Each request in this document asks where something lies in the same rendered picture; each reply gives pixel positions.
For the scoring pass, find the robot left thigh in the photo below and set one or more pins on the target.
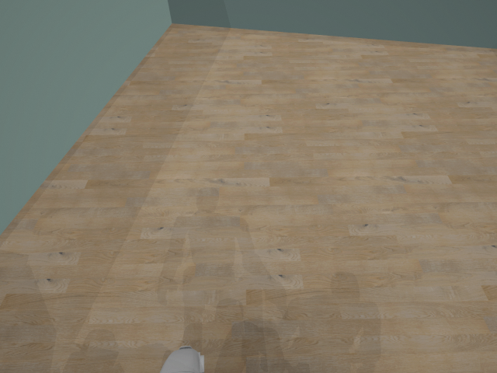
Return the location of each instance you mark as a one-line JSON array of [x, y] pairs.
[[184, 361]]

